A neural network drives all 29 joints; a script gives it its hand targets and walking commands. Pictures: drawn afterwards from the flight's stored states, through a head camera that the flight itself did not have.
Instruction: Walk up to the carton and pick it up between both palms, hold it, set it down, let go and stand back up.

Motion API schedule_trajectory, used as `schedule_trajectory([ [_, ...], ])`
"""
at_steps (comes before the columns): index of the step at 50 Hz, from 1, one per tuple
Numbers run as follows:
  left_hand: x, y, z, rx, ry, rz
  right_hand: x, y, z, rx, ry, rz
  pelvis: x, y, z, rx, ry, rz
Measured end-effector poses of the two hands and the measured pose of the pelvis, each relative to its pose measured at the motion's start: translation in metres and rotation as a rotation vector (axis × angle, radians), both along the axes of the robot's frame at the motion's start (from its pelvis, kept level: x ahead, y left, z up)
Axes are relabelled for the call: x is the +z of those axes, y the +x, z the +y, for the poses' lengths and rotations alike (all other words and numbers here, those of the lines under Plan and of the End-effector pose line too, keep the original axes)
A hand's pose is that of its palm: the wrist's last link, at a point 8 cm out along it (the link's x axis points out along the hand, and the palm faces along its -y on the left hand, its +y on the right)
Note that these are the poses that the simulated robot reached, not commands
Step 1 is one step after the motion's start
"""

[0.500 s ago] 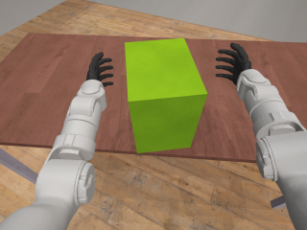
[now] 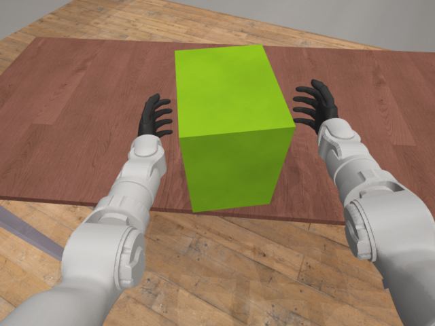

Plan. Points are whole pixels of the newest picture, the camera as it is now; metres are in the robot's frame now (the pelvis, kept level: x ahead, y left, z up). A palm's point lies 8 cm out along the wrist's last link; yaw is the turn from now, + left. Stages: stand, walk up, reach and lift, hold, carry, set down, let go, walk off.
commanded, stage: reach and lift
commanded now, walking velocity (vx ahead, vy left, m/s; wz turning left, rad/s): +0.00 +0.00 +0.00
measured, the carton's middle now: (225, 132) +0.49 +0.03 +0.06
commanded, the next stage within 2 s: none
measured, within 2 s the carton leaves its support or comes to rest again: neither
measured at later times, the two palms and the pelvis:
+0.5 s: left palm (155, 132) +0.43 +0.16 +0.11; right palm (298, 121) +0.47 -0.11 +0.11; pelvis +0.00 +0.00 +0.00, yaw +1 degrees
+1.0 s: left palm (158, 138) +0.42 +0.15 +0.11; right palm (303, 132) +0.45 -0.11 +0.11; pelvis +0.01 +0.01 +0.01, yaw +0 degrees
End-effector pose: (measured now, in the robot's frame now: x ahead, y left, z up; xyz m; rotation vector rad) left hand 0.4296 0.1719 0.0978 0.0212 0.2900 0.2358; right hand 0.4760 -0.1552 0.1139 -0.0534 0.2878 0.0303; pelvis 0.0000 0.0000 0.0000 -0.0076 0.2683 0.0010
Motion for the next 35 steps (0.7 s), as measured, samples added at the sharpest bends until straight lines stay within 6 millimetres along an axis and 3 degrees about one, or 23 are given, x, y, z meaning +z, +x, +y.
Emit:
schedule_trajectory([
  [13,0.008,0.005,-0.01,0.0,0.001,-0.038,0.003,0.007,0.009,0.007,0.022,-0.021,0.0,0.003,-0.002,0.001,-0.001,-0.002],
  [23,0.008,0.003,-0.013,0.032,-0.003,-0.052,-0.003,0.0,0.048,0.031,0.052,-0.029,0.003,0.002,-0.002,0.008,0.002,-0.024],
  [35,0.016,0.0,-0.023,0.027,0.001,-0.05,-0.002,-0.011,0.039,-0.013,0.044,-0.045,0.006,0.004,0.004,-0.007,0.001,-0.083],
])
